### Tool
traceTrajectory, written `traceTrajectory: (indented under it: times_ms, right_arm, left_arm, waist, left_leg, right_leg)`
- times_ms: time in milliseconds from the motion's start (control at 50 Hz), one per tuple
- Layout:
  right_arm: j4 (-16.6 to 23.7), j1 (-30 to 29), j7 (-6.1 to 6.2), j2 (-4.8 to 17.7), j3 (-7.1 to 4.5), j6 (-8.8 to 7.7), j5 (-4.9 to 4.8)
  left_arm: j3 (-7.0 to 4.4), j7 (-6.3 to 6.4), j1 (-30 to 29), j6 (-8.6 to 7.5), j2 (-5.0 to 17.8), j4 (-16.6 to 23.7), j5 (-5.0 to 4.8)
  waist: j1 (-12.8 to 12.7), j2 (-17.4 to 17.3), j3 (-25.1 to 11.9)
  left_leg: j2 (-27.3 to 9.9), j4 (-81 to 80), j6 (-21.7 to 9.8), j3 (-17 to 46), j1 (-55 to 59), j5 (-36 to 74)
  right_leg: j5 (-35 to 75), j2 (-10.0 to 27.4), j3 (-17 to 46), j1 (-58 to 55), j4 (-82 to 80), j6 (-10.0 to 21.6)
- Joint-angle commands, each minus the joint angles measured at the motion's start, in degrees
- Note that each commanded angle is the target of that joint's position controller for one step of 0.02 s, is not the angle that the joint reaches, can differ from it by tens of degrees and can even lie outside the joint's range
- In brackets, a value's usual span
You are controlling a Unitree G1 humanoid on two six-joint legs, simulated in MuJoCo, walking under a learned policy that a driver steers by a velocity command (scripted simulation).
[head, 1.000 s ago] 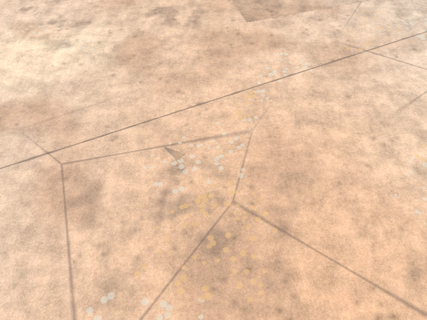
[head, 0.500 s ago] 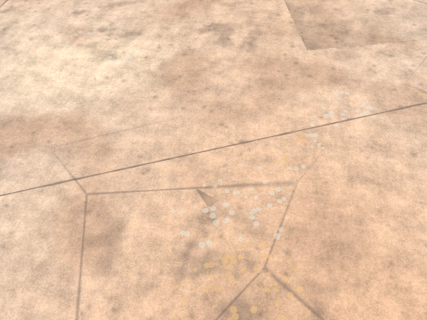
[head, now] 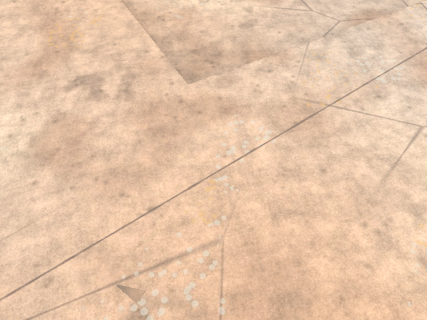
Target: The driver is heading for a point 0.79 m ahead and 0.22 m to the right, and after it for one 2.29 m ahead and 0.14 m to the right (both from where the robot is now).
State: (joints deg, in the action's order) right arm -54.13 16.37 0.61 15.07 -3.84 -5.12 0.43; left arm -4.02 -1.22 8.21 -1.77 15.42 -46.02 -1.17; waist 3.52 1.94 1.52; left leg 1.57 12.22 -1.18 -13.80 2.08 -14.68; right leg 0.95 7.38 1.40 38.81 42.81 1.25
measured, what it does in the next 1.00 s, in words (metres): walks ahead, turning right: right foot, then left foot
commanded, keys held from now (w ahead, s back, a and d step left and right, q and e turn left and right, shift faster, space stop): w+e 0.68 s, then w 0.32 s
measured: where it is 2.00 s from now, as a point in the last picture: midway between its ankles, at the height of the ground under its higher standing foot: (297, 161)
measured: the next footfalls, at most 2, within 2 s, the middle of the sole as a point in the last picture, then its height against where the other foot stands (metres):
right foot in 0.14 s outside the picture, level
left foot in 0.64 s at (216, 295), level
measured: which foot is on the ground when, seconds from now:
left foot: down 0.00-0.16, up 0.18-0.62, down 0.64-1.00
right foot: up 0.00-0.12, down 0.14-0.64, up 0.66-1.00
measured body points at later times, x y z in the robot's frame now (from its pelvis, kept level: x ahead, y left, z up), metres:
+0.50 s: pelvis +0.27 -0.06 +0.01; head +0.30 -0.09 +0.45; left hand +0.41 +0.20 -0.10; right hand +0.41 -0.36 -0.09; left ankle +0.51 +0.07 -0.69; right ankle +0.21 -0.13 -0.74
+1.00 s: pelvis +0.54 -0.12 +0.00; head +0.57 -0.13 +0.45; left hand +0.84 -0.01 -0.08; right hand +0.40 -0.36 -0.12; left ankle +0.54 +0.02 -0.74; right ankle +0.59 -0.33 -0.69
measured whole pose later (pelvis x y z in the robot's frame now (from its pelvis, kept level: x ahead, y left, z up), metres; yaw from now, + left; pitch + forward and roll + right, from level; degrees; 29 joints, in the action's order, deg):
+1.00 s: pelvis +0.54 -0.12 +0.00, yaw -30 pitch +2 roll +2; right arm -51.9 21.0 -0.9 15.7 -3.4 -4.9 -0.9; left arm -2.8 -0.8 6.8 -3.1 15.7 -37.2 -0.8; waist 5.7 2.5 1.0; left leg 1.3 14.0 -1.0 -4.2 -2.6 -13.4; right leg -3.9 5.5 2.6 36.4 40.1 0.3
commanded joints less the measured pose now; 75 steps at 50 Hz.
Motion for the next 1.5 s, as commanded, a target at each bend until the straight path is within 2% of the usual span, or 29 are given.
traceTrajectory:
  times_ms: [20, 100, 140, 160, 180, 200, 220, 240, 280, 360, 460, 560, 620, 640, 660, 680, 700, 720, 760, 940, 1060, 1120, 1140, 1160, 1180, 1200, 1260, 1340, 1500]
  right_arm:
    - [2.7, 0.2, 0.46, 10.4, -2.38, 0.50, -0.86]
    - [3.4, -1.4, 0.79, 12.9, -3.25, 2.29, -1.76]
    - [4.2, -2.7, 0.98, 12.4, -2.91, 2.87, -1.92]
    - [6.2, -0.6, 0.82, 6.9, -1.27, 2.17, 0.13]
    - [8.8, 0.9, 0.04, 3.1, 0.37, -0.24, -0.06]
    - [10.0, -6.4, -0.80, 8.3, -0.80, -2.21, -2.39]
    - [10.9, -8.6, -1.12, 8.5, -0.78, -3.25, -3.34]
    - [10.0, -8.2, -0.67, 8.0, -0.80, -3.57, -2.21]
    - [9.0, -6.4, -0.53, 9.1, -1.65, -2.27, -0.73]
    - [10.8, -9.7, -0.26, 6.4, -1.17, -0.42, 0.46]
    - [13.8, -19.3, -1.03, 4.6, -0.12, -0.93, -0.33]
    - [15.4, -20.8, -2.16, 7.6, -0.83, -2.18, -0.98]
    - [13.0, -11.2, -1.91, 10.1, -2.28, -3.14, -0.65]
    - [12.1, -3.1, -1.51, 12.7, -3.10, -3.38, 0.37]
    - [10.7, 3.9, -1.30, 17.9, -4.38, -2.70, 1.23]
    - [10.3, 3.9, -1.79, 14.0, -3.58, -2.32, -0.38]
    - [11.2, 1.2, -1.72, 9.5, -2.35, -1.98, -0.77]
    - [11.4, -1.4, -1.69, 7.9, -1.73, -1.45, -0.31]
    - [10.6, -4.1, -1.71, 5.6, -0.78, -1.17, 0.52]
    - [7.1, -0.9, -1.24, 10.1, -1.62, -1.06, -1.31]
    - [4.1, 4.7, -1.23, 11.8, -1.69, 0.77, -2.35]
    - [4.0, 3.7, -0.93, 11.7, -1.26, 1.54, -2.48]
    - [5.7, 2.9, -0.98, 8.4, 0.15, 1.17, -1.10]
    - [7.1, 8.8, -1.04, 1.6, 2.17, 0.11, -0.79]
    - [6.2, 6.9, -1.17, 7.6, 0.73, -0.57, -2.34]
    - [7.6, 2.8, -1.28, 10.0, -0.19, -0.74, -3.41]
    - [7.5, 0.4, -0.95, 8.2, -0.66, 0.72, -2.19]
    - [8.4, -0.3, -0.86, 4.6, -0.38, 3.12, -2.09]
    - [13.5, -13.8, -3.27, 2.9, 0.60, 2.82, -1.50]
  left_arm:
    - [0.25, -1.32, -7.3, -0.66, 1.8, 6.5, -0.03]
    - [-1.33, -2.16, -3.4, -0.13, 5.0, 8.1, -0.16]
    - [-4.70, -1.19, 12.9, 0.14, 10.7, 4.2, -0.48]
    - [-6.43, 0.14, 17.9, 0.63, 17.0, 2.9, -0.56]
    - [-5.98, -0.29, 15.2, -0.44, 18.9, 5.3, -0.13]
    - [-4.30, -0.84, 15.4, -1.28, 13.4, 5.5, 0.23]
    - [-3.64, -0.83, 13.3, -1.95, 11.1, 5.4, 0.33]
    - [-3.16, -0.76, 9.2, -2.23, 9.5, 6.1, 0.16]
    - [-2.10, -0.24, 4.4, -2.33, 6.8, 7.9, 0.96]
    - [-2.78, 1.22, 6.7, -2.66, 9.7, 7.6, 0.49]
    - [-2.99, 2.14, 10.3, -1.95, 10.2, 6.6, 0.10]
    - [-2.97, 2.51, 12.6, -1.23, 9.5, 5.5, -0.17]
    - [-2.40, 2.63, 10.9, -0.66, 7.8, 6.3, 0.12]
    - [-1.15, 2.35, 10.6, -0.81, 4.7, 7.4, 0.72]
    - [-0.05, 2.34, 18.1, -1.36, 0.8, 8.9, -0.44]
    - [-0.46, 2.49, 19.5, -1.58, 5.6, 8.4, -1.32]
    - [-1.49, 2.49, 14.5, -1.37, 9.5, 8.1, -1.22]
    - [-1.52, 2.57, 10.7, -1.14, 9.5, 8.6, -0.50]
    - [-1.51, 2.14, 7.9, -1.21, 7.5, 9.5, 0.23]
    - [0.83, 0.56, -1.6, -2.08, 2.3, 12.4, 0.53]
    - [0.62, -0.76, -9.1, -2.65, 3.7, 15.1, -0.15]
    - [-2.09, -0.29, 4.5, -3.02, 8.5, 11.3, 0.62]
    - [-3.49, 0.53, 14.9, -2.80, 12.8, 9.6, 1.61]
    - [-4.08, 0.91, 17.2, -2.23, 17.3, 9.2, 2.23]
    - [-2.92, 0.78, 18.0, -2.28, 12.2, 9.1, 1.89]
    - [-1.95, 0.76, 14.8, -2.54, 9.7, 8.8, 1.41]
    - [-0.61, 0.29, 6.0, -3.58, 4.8, 8.4, 1.73]
    - [-1.41, 0.70, 4.1, -5.17, 5.6, 6.2, 2.05]
    - [-2.73, 2.17, 8.5, -4.12, 9.2, 2.3, 1.30]
  waist:
    - [0.9, -3.3, 4.6]
    - [-3.6, -6.7, -0.2]
    - [-12.4, -4.7, -8.8]
    - [-11.3, 6.8, -12.9]
    - [-6.9, 12.6, -20.8]
    - [-10.5, 4.6, -18.4]
    - [-9.4, 3.3, -11.6]
    - [-6.5, -1.6, -7.6]
    - [-3.0, 0.0, -5.0]
    - [-3.0, -0.4, -2.9]
    - [-6.8, 2.7, -0.7]
    - [-6.8, 4.3, -0.9]
    - [-1.5, 5.8, -4.6]
    - [2.1, 1.7, -11.9]
    - [-0.3, -15.7, -20.1]
    - [-0.2, -18.4, -19.4]
    - [1.2, -11.8, -11.4]
    - [0.7, -7.5, -6.7]
    - [-1.5, -7.5, -1.7]
    - [-0.6, -6.2, -0.1]
    - [1.0, -7.2, 1.9]
    - [-7.5, -6.1, -5.9]
    - [-11.9, -1.1, -14.5]
    - [-8.7, 13.8, -21.3]
    - [-10.8, 9.6, -21.5]
    - [-10.1, 7.7, -13.1]
    - [-4.9, 5.0, -4.2]
    - [-2.4, 2.3, -1.0]
    - [-6.7, -0.3, 3.6]
  left_leg:
    - [-18.3, -3.5, -7.8, 3.8, 0.9, 20.7]
    - [-19.0, 9.8, -5.4, 0.9, 5.3, 48.9]
    - [-15.3, 33.0, -2.1, -1.2, -3.7, 48.8]
    - [-10.1, 53.0, 1.0, -1.3, -23.7, 15.4]
    - [1.2, 67.5, 2.9, 11.7, -41.3, -20.2]
    - [-1.9, 69.3, 1.4, 19.0, -47.9, -17.1]
    - [-4.4, 66.0, -0.1, 18.3, -49.6, -12.0]
    - [-7.0, 60.6, -0.3, 18.4, -46.2, -7.8]
    - [-9.3, 53.9, 0.6, 18.7, -38.6, -3.5]
    - [-7.7, 42.3, 4.3, 17.0, -37.9, 4.0]
    - [-3.6, 22.2, 5.0, 16.4, -33.3, 19.4]
    - [-2.4, 15.8, 3.0, 18.6, -30.4, 15.8]
    - [-2.1, 12.4, -0.3, 17.0, -17.0, 11.4]
    - [-9.7, 13.9, -3.7, 23.7, -3.0, 9.2]
    - [-23.4, 10.0, -12.9, 48.7, 17.6, -1.2]
    - [-26.5, 5.2, -14.3, 60.8, 18.6, -15.2]
    - [-23.6, 3.9, -11.8, 52.7, 11.6, -17.8]
    - [-20.9, 3.6, -9.8, 44.3, 4.2, -12.0]
    - [-16.4, 1.0, -9.0, 34.4, -6.4, -1.1]
    - [-13.6, -4.4, -10.3, 18.7, -9.0, 15.7]
    - [-16.7, -0.9, -8.5, 18.6, -3.5, 18.3]
    - [-13.0, 15.7, -5.5, 15.9, -6.8, 33.9]
    - [-9.8, 32.3, -3.0, 13.6, -18.0, 21.5]
    - [-0.6, 52.2, 0.6, 12.7, -38.6, -15.3]
    - [-2.3, 60.2, 0.4, 20.1, -44.0, -18.7]
    - [-4.8, 61.8, 0.0, 19.8, -47.6, -14.2]
    - [-9.5, 55.5, 0.5, 19.3, -41.1, -3.3]
    - [-9.7, 51.2, 1.9, 20.0, -40.3, 2.8]
    - [-8.1, 29.0, 0.5, 14.9, -41.2, 17.7]
  right_leg:
    - [-1.2, -0.5, -2.5, 2.3, -4.5, 1.2]
    - [-12.1, -6.2, -7.8, -7.7, -5.9, 5.0]
    - [-8.9, -10.8, -7.6, -31.6, -11.6, 9.0]
    - [-10.3, 1.4, 13.1, -48.9, -13.2, 14.3]
    - [-19.3, 12.2, 45.6, -60.6, -23.5, 24.6]
    - [-19.0, 11.6, 42.4, -60.0, -27.2, 21.4]
    - [-15.2, 9.6, 33.4, -53.4, -26.8, 19.1]
    - [-9.8, 6.8, 26.7, -44.8, -26.7, 16.9]
    - [-1.7, 3.6, 20.2, -34.1, -28.7, 15.3]
    - [4.9, 1.2, 14.9, -27.9, -30.7, 15.5]
    - [-4.6, -2.0, 12.8, -25.0, -29.9, 11.5]
    - [-7.2, 1.0, 19.9, -30.9, -23.3, 10.3]
    - [-1.6, -1.6, 20.9, -30.7, -14.0, 7.7]
    - [-5.3, -5.1, 17.0, -24.9, 0.0, 5.6]
    - [-28.1, -13.7, 9.0, -4.7, 20.0, 1.0]
    - [-35.3, -10.3, 9.4, 5.0, 29.7, 0.3]
    - [-30.1, -7.8, 9.7, 7.4, 32.5, 0.0]
    - [-25.7, -5.8, 7.4, 5.9, 31.8, -0.1]
    - [-20.9, -3.1, 7.1, 1.8, 26.3, 0.2]
    - [-4.1, -1.6, 0.7, -2.5, -0.5, -1.1]
    - [-5.4, -4.2, -1.4, -6.8, -11.2, 0.8]
    - [-5.2, -7.2, -3.1, -29.2, -16.6, 4.0]
    - [-3.7, 2.7, 6.8, -46.4, -14.2, 7.5]
    - [-11.6, 17.2, 31.5, -61.7, -19.6, 15.3]
    - [-18.7, 17.1, 36.9, -59.0, -23.4, 15.8]
    - [-16.9, 15.0, 27.9, -53.1, -24.3, 13.5]
    - [-8.3, 8.6, 12.2, -36.0, -30.4, 10.2]
    - [-0.6, 8.5, 3.1, -30.6, -35.3, 10.5]
    - [2.1, 8.1, -9.8, -36.2, -36.1, 8.0]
